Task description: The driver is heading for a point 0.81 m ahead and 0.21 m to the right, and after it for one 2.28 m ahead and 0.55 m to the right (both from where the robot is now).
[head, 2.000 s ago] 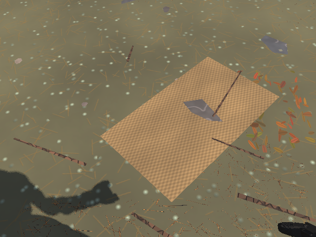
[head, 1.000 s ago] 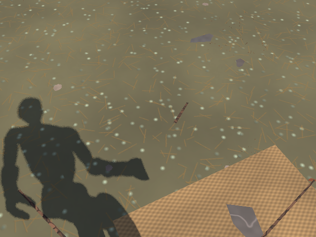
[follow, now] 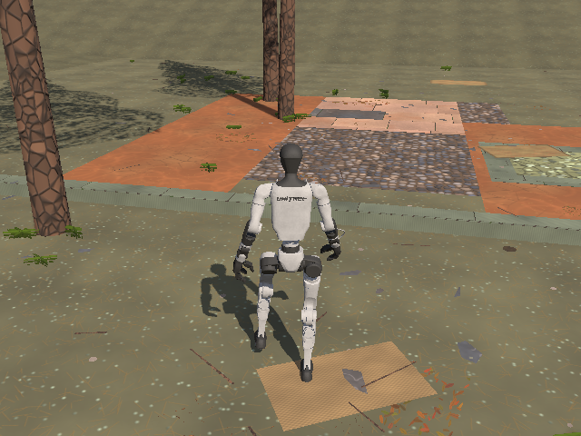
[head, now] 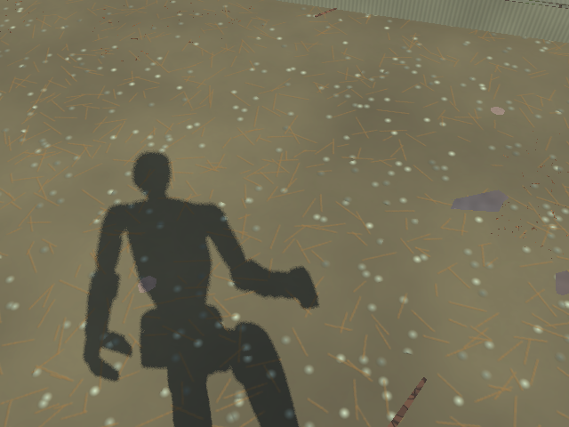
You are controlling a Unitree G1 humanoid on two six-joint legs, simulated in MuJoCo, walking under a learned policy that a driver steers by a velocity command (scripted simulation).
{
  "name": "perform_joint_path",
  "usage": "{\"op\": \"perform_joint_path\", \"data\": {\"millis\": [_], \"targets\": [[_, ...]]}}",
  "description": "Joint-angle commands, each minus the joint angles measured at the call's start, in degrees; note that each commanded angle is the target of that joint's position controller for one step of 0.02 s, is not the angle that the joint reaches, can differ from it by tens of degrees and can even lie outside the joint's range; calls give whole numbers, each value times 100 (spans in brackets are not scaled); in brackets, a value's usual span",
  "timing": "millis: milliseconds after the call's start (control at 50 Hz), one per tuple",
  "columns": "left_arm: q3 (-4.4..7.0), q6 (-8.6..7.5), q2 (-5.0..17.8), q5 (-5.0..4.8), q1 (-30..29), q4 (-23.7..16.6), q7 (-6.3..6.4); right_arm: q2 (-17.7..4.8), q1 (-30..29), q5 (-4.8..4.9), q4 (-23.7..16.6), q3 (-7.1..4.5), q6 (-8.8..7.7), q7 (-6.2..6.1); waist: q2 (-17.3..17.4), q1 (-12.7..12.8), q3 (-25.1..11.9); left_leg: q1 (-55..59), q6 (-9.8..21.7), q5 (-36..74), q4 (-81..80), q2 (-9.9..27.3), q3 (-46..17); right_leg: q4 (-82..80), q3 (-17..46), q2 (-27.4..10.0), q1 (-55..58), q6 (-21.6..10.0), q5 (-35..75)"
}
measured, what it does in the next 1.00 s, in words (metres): walks ahead, turning right: left foot, then right foot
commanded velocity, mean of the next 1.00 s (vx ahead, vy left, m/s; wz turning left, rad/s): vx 0.21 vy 0.00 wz -0.43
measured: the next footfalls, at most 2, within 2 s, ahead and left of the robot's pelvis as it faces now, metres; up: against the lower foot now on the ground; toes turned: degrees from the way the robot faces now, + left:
left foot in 0.16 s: +0.28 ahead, +0.15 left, +0.00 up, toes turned -1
right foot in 0.64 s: +0.35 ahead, -0.11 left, +0.00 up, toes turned -20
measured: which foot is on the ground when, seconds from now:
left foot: up 0.00-0.14, down 0.16-0.64, up 0.66-1.00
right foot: down 0.00-0.18, up 0.20-0.62, down 0.64-1.00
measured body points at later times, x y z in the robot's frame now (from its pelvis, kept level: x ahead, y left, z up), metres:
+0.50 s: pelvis +0.23 +0.05 +0.00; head +0.28 +0.04 +0.45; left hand +0.43 +0.29 -0.11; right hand +0.28 -0.25 -0.12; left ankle +0.24 +0.15 -0.75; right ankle +0.31 -0.11 -0.70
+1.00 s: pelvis +0.30 +0.02 -0.01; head +0.34 -0.01 +0.44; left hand +0.58 +0.20 -0.10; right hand +0.32 -0.31 -0.12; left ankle +0.39 +0.14 -0.72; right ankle +0.32 -0.10 -0.75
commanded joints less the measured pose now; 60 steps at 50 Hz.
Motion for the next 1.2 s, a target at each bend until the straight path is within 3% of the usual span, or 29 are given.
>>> {"op": "perform_joint_path", "data": {"millis": [20, 120, 160, 180, 200, 220, 240, 260, 300, 360, 420, 540, 600, 620, 640, 660, 680, 700, 740, 800, 880, 1000, 1040, 1060, 1080, 1100, 1120, 1140, 1200], "targets": [[239, -23, 1043, -56, 95, -211, 44, -229, -658, 45, -499, -17, -122, 77, -544, 82, 184, 355, 12, 553, -664, -207, 224, -460, 661, -1466, -203, -819, 1409], [310, 155, 1188, -102, 192, -68, 115, -514, -650, 42, -611, -118, -236, 183, -699, -201, 134, 866, 252, -290, -1272, -434, 129, 305, 1131, -1796, 414, -644, 2016], [236, 170, 1010, -55, 36, -130, 128, -949, 717, -21, -245, -340, -261, 106, -598, -917, -783, 3054, 553, -171, -1346, -433, 197, 1883, 824, -1307, -174, -347, 2773], [80, 150, 583, 118, 55, -320, 127, -1392, 1738, -114, -133, -453, -234, 31, 170, -1254, -1783, 4807, 901, -50, -1101, 766, -1031, 3754, 520, -816, -1348, -94, 1017], [-42, 47, 109, -23, 857, -363, 102, -1609, 1705, -167, -67, -473, -175, 56, 1775, -779, -2415, 6125, 1701, -612, -1777, 1859, -3403, 5396, 576, -55, -3230, 201, -2263], [122, 20, 818, -140, 527, -252, 109, -1020, 1504, -134, -189, -331, -157, 47, 981, -984, -1973, 5694, 1537, -459, -1992, 1675, -3225, 5957, 1057, -340, -3653, 255, -2252], [210, 30, 1024, -179, 58, -395, 124, -796, 1112, -118, -233, -249, -159, 17, 675, -925, -1254, 5008, 1368, 592, -1930, 1540, -2187, 6029, 935, -517, -3824, 296, -1868], [218, 79, 936, -123, -109, -401, 161, -655, 773, -132, -238, -201, -162, 23, 267, -733, -956, 4336, 1292, 1656, -1943, 1310, -1496, 5900, 815, -722, -3607, 385, -1584], [272, 271, 771, -86, -1, -398, 183, -477, 315, -147, -188, -171, -174, 34, 389, -362, -602, 3271, 1194, 2269, -2201, 1007, -587, 5517, 745, -964, -3008, 495, -1253], [252, 522, 492, -74, -65, -573, 209, -617, -21, -174, -104, -236, -206, -27, 417, -161, -359, 2640, 1361, 2387, -2627, 996, 65, 5045, 552, -957, -2857, 646, -806], [225, 563, 400, -17, -370, -791, 144, -750, -106, -137, -21, -291, -121, -152, 354, -212, -402, 2710, 1313, 2137, -2717, 908, 651, 4057, 419, -994, -2722, 630, 107], [299, 617, 547, 13, -1076, -1237, -92, -977, -7, 25, 160, -369, 126, -202, 277, -452, -374, 3280, 1137, 1647, -2303, 1064, 1031, 2773, 98, -838, -2423, 383, 339], [387, 670, 650, 11, -962, -1354, -141, -1040, -128, 165, 192, -409, 222, -195, 293, -287, -353, 3442, 863, 1626, -1525, 1094, 1084, 2035, -125, -630, -2063, 109, 143], [466, 656, 787, 36, -651, -1290, -100, -948, -31, 173, 247, -395, 239, -195, 106, -148, -501, 3292, 627, 1700, -841, 844, 1268, 1541, -188, -418, -1443, -58, 673], [654, 635, 1349, 44, -219, -1251, 21, -813, 311, 34, 288, -365, 230, -172, -767, -69, -826, 2621, 167, 731, 421, 356, 1515, 1227, 636, -836, -372, -389, 3081], [747, 638, 1957, 107, -207, -1368, 137, -457, 421, -268, 55, -225, 211, -130, -2228, -350, -1063, 570, -379, -3695, 2388, -604, 1486, 1387, 2734, -2256, 961, -1533, 5288], [623, 543, 1625, 171, -146, -1473, 67, -586, 220, -188, 48, -224, 200, -92, -1509, -57, -1940, 250, -342, -4194, 3236, -795, 120, 1091, 3472, -2581, 1067, -2069, 4247], [566, 461, 1431, 133, -397, -1515, 20, -748, -143, 9, -10, -266, 225, -86, -1002, -34, -1580, 29, -236, -3806, 3392, -638, -85, 942, 2963, -2346, 751, -1850, 3651], [475, 448, 1092, -40, -911, -1540, 86, -752, -271, -59, 40, -290, 287, -204, -518, -273, -968, -18, -180, -2988, 2778, -413, -157, 787, 2385, -1863, -8, -1270, 2333], [461, 533, 1089, 68, -1199, -1666, 202, -684, -128, -69, 56, -297, 356, -241, -838, -510, -885, 677, -245, -2445, 2024, -570, -96, 597, 2118, -1504, -765, -1115, 1929], [525, 578, 1210, 22, -1119, -1696, 291, -504, -186, -56, 61, -223, 357, -231, -883, -417, -966, 1087, -358, -2119, 936, -720, -159, 620, 2192, -1346, -911, -1046, 1283], [447, 676, 1068, 67, -1161, -1724, 244, -589, -88, -14, 69, -237, 302, -101, -1167, -309, -844, 1738, -234, -1959, -168, -742, -69, 748, 2621, -1310, -1095, -876, 405], [381, 721, 971, 26, -1224, -1711, 249, -514, 184, -42, 144, -228, 248, -28, -1131, -491, -787, 2381, -43, -1309, -1258, -760, 112, 1000, 2551, -1135, -1293, -650, 344], [339, 721, 854, 26, -1023, -1648, 256, -636, 263, -116, 149, -251, 234, -14, -913, -483, -731, 2775, 130, -948, -1716, -473, -103, 1232, 2380, -918, -1549, -390, 18], [253, 700, 574, 106, -819, -1641, 254, -1010, 324, -242, 82, -302, 238, -33, 119, -320, -733, 3133, 512, -557, -2179, 614, -1199, 2255, 1749, -344, -2060, -15, -985], [307, 638, 704, 55, -960, -1849, 253, -1213, 124, -358, 120, -327, 250, -45, 1409, -159, -362, 2515, 1438, -180, -2486, 1422, -2360, 2925, 970, 247, -2536, 246, -2057], [413, 596, 1088, 103, -1090, -1754, 270, -952, -143, -364, -58, -266, 202, -69, 1062, -342, -284, 2254, 1721, -269, -2583, 1469, -2435, 3938, 1197, 20, -2416, 428, -2182], [499, 603, 1233, 39, -1026, -1639, 259, -910, -266, -275, -76, -261, 186, -103, 788, -302, -240, 2345, 1577, -211, -2484, 1218, -2043, 4519, 1199, 75, -2527, 501, -1968], [391, 707, 733, 60, -798, -1381, 284, -637, -336, -55, -6, -159, 188, -145, 504, -240, -209, 2714, 1233, 412, -2173, 688, -1197, 4685, 1204, -34, -2561, 763, -1499]]}}
Keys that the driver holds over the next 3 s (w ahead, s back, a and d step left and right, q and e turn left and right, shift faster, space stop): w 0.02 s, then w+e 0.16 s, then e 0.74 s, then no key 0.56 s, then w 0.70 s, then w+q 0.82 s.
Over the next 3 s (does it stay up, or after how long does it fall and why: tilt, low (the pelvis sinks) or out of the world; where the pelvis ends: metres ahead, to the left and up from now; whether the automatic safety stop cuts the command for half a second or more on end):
stays up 0.92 -0.29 0.00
